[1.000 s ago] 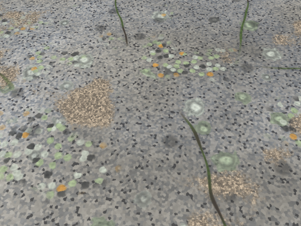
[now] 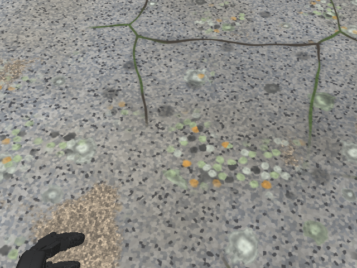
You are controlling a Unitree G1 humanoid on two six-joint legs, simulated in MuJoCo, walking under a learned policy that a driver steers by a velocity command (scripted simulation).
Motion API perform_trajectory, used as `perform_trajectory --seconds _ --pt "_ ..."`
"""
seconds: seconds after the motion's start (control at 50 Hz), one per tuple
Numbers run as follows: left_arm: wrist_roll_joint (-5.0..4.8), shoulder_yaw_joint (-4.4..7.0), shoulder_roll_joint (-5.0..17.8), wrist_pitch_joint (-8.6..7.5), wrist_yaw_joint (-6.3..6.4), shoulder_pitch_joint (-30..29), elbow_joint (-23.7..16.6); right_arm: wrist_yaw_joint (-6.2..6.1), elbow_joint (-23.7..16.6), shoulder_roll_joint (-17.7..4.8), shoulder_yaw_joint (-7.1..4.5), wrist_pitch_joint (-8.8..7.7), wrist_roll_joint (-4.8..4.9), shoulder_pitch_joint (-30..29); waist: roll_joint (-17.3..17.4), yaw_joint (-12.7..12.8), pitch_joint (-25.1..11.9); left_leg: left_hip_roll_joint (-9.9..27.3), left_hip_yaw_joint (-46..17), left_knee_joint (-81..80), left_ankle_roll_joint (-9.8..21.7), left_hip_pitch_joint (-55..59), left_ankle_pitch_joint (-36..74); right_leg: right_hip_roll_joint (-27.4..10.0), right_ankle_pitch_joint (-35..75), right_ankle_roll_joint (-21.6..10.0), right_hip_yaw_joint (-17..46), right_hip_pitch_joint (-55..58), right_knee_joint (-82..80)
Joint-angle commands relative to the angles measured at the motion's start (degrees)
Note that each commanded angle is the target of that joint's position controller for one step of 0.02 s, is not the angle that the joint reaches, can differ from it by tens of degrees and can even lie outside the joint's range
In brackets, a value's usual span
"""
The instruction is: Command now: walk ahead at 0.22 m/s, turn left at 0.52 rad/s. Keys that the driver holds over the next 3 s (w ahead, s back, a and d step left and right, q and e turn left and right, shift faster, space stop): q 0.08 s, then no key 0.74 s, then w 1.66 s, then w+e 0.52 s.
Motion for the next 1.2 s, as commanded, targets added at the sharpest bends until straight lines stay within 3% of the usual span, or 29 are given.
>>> perform_trajectory --seconds 0.02,0.04,0.06,0.08,0.1,0.12,0.14,0.2,0.26,0.34,0.4,0.42,0.44,0.46,0.48,0.54,0.62,0.8,0.86,0.88,0.92,0.98,1.04,1.06,1.08,1.1,1.12,1.14,1.2 --pt "0.07 2.53 7.15 -1.31 -0.01 2.85 -2.77 -0.99 -4.9 -8.57 -2.4 0.47 -0.1 -3.37 8.54 5.36 -5.43 10.98 -12.18 5.59 2.93 -0.47 29.89 1.58 1.05 -1.99 -1.27 11.34 -4.75" --pt "0.76 2.93 8.53 -1.65 0.35 6.8 -2.11 -0.84 -6.15 -7.13 -1.97 0.41 -0.28 -4.65 7.05 7.45 -8.89 8.15 -10.73 12.56 0.87 -2.54 28.25 -1.79 8.46 -4.26 -0.49 19.91 -7.59" --pt "1.76 3.45 11.89 -1.44 1.04 12.38 -1.94 -0.7 -7.88 -4.02 -0.92 0.22 -1.45 -3.8 -1.39 8.68 -16.9 3.84 -5.5 27.66 -1.81 -10.81 9.19 -13.59 28.2 -8.44 8.74 35.45 -3.19" --pt "1.86 3.27 12.29 -0.18 0.93 12.85 -1.69 -0.18 -7.05 -1.75 0.0 0.02 -0.75 9.78 -15.71 3.14 -25.09 -2.51 -1.99 41.72 -4.51 -24.59 -27.18 -28.2 39.31 -20.16 26.19 50.24 0.03" --pt "-0.01 3.13 9.42 0.98 0.73 11.26 -2.12 -0.08 -5.08 -8.43 -1.09 0.6 -0.27 11.37 -10.55 3.69 -24.47 3.37 -0.86 48.29 -5.97 -27.61 -22.2 -27.96 21.97 -20.55 29.29 45.45 -2.64" --pt "-0.05 2.13 5.98 1.65 0.98 9.01 -3.08 -0.42 -5.62 -10.92 -2.07 1.59 0.06 4.02 -5.56 5.82 -16.83 4.62 1.37 50.5 -7.5 -29.61 -17.31 -22.63 13.08 -17.84 21.54 38.95 -4.58" --pt "0.37 1.42 4.87 2.46 0.95 6.28 -2.76 -0.93 -6.14 -10.52 -2.21 2.71 -0.09 0.37 -2.26 5.42 -12.48 5.85 2.97 49.24 -8.27 -29.36 -13.9 -18.96 6.62 -15.8 16.31 32.05 -6.57" --pt "1.32 1.34 5.96 3.16 0.69 2.43 -1.44 -1.11 -7.16 -6.21 -1.41 4.19 -0.77 -0.61 -5.86 3.14 -5.43 6.84 5.72 41.14 -8.82 -20.89 -9.39 -12.76 3.49 -15.17 6.38 16.08 -11.57" --pt "0.73 1.51 6.12 3.08 0.65 1.91 0.03 -0.78 -7.29 -3.53 -0.26 3.39 -1.59 -1.35 -6.28 3.12 -8.24 7.68 7.42 28.7 -8.43 -14.62 -6.56 -12.58 11.02 -16.49 2.59 16.16 -10.79" --pt "-0.23 1.83 7.96 4.06 0.57 3.3 1.87 0.18 -7.73 -4.72 -0.07 3.3 -1.48 -4.64 -6.27 4.6 -9.42 7.85 8.9 15.79 -6.89 -8.41 0.4 -13.68 1.56 -16.49 3.31 17.26 -10.44" --pt "-0.83 0.63 5.66 4.23 0.2 5.31 3.93 0.58 -7.76 -5.29 -0.09 3.22 -2.48 -5.21 -3.9 3.14 -6.61 8.13 8.08 0.56 -3.22 1.07 10.24 -10.4 -13.48 -10.43 1.86 11.19 -8.36" --pt "0.14 -0.13 3.72 3.85 -0.15 6.89 4.15 0.17 -8.92 -8.57 -0.45 3.19 -3.21 -5.66 2.32 4.51 -6.91 15.54 -0.47 -2.3 -0.46 3.84 15.31 -7.13 -19.21 -6.1 -1.26 8.2 -3.22" --pt "0.77 -0.53 1.47 3.48 -0.32 10.49 4.39 0.04 -9.02 -10.05 -0.46 3.34 -3.15 -9.73 12.42 9.15 -6.17 19.71 -3.97 -3.5 3.75 -4.35 8.79 -1.88 -22.08 -2.44 -7.39 11.89 -1.57" --pt "1.26 -0.3 3.39 3.68 0.0 7.49 4.8 0.56 -9.42 -5.82 0.44 2.83 -3.2 -11.78 11.22 7.06 -4.6 17.27 -3.13 -5.54 3.58 -10.87 -2.92 -2.23 -17.51 -1.05 -6.6 17.71 -1.78" --pt "1.12 0.01 4.3 3.84 0.1 5.96 4.95 0.87 -8.93 -4.15 0.97 2.27 -3.64 -12.15 10.17 6.73 -2.79 14.58 -1.11 -5.57 1.29 -12.33 -7.61 -2.32 -14.22 -0.74 -6.54 19.03 -2.29" --pt "0.82 0.46 5.79 4.28 0.62 7.63 6.96 1.0 -7.98 -4.8 1.05 0.97 -3.06 -10.74 8.03 6.39 -0.36 12.0 1.45 -3.61 -1.53 -12.1 -2.29 -3.26 -12.03 -1.56 -5.52 18.83 -3.26" --pt "0.4 0.32 4.95 3.72 0.74 8.33 9.35 0.53 -7.15 -4.56 1.11 0.69 -2.47 -9.11 3.83 5.78 -2.01 11.12 2.83 -0.55 -1.26 -8.42 6.96 -3.56 -8.82 -1.69 -5.41 19.24 -3.43" --pt "-0.15 0.54 5.46 4.65 1.81 8.58 14.19 0.74 -4.81 -3.38 0.97 0.51 -2.13 -8.8 1.98 6.1 -3.54 9.83 4.55 0.52 -1.24 -6.48 16.23 -4.11 -3.8 -1.51 -5.23 22.64 -2.29" --pt "-0.39 0.47 4.9 5.14 2.07 9.29 16.22 0.59 -2.71 -3.75 0.62 0.76 -1.8 -6.86 3.55 5.95 -3.67 9.19 4.45 -1.64 -0.32 -6.4 2.93 -1.85 -14.8 -1.67 -7.87 22.04 -0.47" --pt "-0.68 0.61 4.97 5.12 2.08 8.69 16.37 0.47 -2.34 -5.32 0.02 1.0 -1.47 -6.19 5.41 5.32 -1.66 10.12 2.17 -3.65 1.32 -7.06 -8.39 -0.14 -22.09 -1.91 -9.87 18.53 2.55" --pt "-1.18 0.53 4.54 4.0 1.77 4.87 14.66 0.29 -1.73 -7.95 -0.79 0.78 -0.96 -3.48 10.46 3.26 3.82 17.51 -9.58 -11.11 6.17 -6.34 -24.9 0.91 -26.41 -2.97 -10.71 7.72 9.8" --pt "-2.39 0.69 4.87 1.11 0.34 3.48 13.65 -0.04 -0.76 -8.07 -1.14 -1.09 -0.71 -2.93 12.27 3.64 6.85 23.9 -17.02 -13.47 9.84 -2.92 -18.63 -3.41 -28.79 -6.84 -6.02 0.65 14.48" --pt "-2.3 1.23 4.88 -0.38 -0.91 12.13 18.24 0.33 -1.87 -7.67 -1.13 -1.17 0.33 -8.88 8.56 9.14 2.44 17.83 -5.34 -8.57 5.26 -9.26 -6.42 -1.09 -16.05 -7.96 -9.49 20.44 -1.14" --pt "-1.69 1.94 6.03 -0.12 -0.88 17.42 20.85 0.41 -2.21 -6.26 -0.79 -1.25 -0.12 -9.79 6.62 10.95 0.12 14.44 -0.77 -3.1 3.21 -14.13 -1.83 -0.87 -12.88 -7.27 -8.0 29.76 -1.35" --pt "-1.52 3.03 9.94 -0.05 -0.48 23.79 22.09 0.49 -3.66 -2.56 0.3 -1.63 -0.6 -11.76 -3.81 13.07 -1.43 7.72 7.92 13.03 -1.02 -22.06 0.38 -10.27 -21.89 -10.62 7.08 36.81 -9.17" --pt "-1.34 4.1 15.27 -0.22 -0.88 28.34 22.59 0.08 -5.76 -2.17 0.29 -2.64 -0.32 -11.67 -16.41 13.93 -2.98 2.59 10.05 29.14 -3.65 -33.08 -11.22 -21.11 -25.86 -18.24 29.25 43.37 -16.99" --pt "-0.89 2.57 10.68 -0.67 -0.77 24.58 21.47 0.12 -4.91 -5.19 -0.53 -3.5 0.8 -10.29 -9.14 11.83 -0.7 5.62 5.02 38.72 -3.06 -38.29 -13.76 -22.61 -27.85 -19.38 30.53 42.42 -17.31" --pt "-1.02 1.79 7.84 -1.02 -0.63 21.38 20.18 0.62 -4.07 -5.44 -0.65 -4.15 1.35 -9.15 -6.3 10.12 1.69 8.1 4.08 41.3 -1.87 -40.57 -8.29 -20.42 -26.98 -17.46 24.89 41.14 -17.04" --pt "-0.82 0.52 5.13 -0.78 -0.77 18.39 19.04 1.35 -3.66 -5.02 -1.13 -4.62 -0.1 -11.18 -3.25 8.42 2.7 12.72 6.77 37.56 -1.34 -39.43 3.9 -15.6 -13.44 -13.26 11.87 37.38 -18.8"
Next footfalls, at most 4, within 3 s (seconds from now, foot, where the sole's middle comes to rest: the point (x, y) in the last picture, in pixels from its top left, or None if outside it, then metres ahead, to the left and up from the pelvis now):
0.04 right None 0.21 -0.12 -0.78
0.42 left None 0.14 0.12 -0.78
1.54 left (119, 241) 0.57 0.18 -0.78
2.08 right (163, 162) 0.91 -0.01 -0.78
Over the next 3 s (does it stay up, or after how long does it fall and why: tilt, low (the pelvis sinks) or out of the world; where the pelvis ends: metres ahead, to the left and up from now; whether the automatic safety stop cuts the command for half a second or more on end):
stays up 1.20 0.17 0.00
